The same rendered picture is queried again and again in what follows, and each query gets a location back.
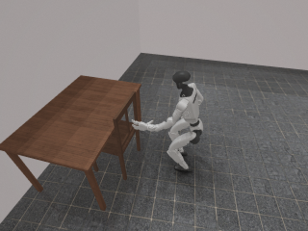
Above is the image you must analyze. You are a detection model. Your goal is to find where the robot left thigh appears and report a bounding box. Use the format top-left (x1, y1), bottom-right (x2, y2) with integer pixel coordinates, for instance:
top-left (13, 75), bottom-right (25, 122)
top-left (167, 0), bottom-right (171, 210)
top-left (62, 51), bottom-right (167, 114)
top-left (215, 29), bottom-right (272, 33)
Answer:
top-left (168, 130), bottom-right (200, 153)

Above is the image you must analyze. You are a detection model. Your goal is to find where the left robot upper arm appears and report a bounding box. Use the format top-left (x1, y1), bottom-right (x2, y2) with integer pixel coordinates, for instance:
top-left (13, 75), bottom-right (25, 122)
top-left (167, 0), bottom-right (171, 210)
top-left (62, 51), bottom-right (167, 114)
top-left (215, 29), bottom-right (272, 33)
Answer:
top-left (167, 98), bottom-right (189, 126)

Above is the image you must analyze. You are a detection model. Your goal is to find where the robot right foot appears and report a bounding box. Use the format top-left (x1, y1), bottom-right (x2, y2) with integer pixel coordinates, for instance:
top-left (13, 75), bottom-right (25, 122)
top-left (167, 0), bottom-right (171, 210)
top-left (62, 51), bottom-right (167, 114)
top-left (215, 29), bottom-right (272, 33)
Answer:
top-left (178, 149), bottom-right (188, 156)

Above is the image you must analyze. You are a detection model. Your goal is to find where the right robot upper arm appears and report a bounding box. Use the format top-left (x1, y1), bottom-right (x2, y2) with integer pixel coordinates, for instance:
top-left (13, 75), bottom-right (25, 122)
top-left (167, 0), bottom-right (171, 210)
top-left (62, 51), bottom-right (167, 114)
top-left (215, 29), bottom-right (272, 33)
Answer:
top-left (188, 83), bottom-right (204, 104)

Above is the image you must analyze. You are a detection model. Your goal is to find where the chair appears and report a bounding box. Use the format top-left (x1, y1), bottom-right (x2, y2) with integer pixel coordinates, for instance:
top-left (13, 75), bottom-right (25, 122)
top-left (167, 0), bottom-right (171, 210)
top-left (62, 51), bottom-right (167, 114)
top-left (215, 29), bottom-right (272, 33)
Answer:
top-left (93, 91), bottom-right (141, 181)

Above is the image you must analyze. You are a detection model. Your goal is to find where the table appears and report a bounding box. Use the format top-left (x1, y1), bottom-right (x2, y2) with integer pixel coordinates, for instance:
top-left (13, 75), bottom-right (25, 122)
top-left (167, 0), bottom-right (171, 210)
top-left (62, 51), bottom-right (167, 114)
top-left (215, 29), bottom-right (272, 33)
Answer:
top-left (0, 75), bottom-right (141, 211)

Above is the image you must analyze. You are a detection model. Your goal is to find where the robot left forearm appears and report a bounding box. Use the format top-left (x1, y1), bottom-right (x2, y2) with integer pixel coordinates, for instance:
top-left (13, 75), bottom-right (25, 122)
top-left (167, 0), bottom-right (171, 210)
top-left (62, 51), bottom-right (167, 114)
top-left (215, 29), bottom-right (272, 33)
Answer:
top-left (146, 120), bottom-right (174, 132)

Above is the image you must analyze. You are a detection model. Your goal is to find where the left robot hand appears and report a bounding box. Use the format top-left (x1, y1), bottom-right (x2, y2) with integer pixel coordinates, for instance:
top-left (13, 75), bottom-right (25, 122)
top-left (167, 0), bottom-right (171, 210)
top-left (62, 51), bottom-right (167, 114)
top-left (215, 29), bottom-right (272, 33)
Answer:
top-left (131, 119), bottom-right (154, 131)

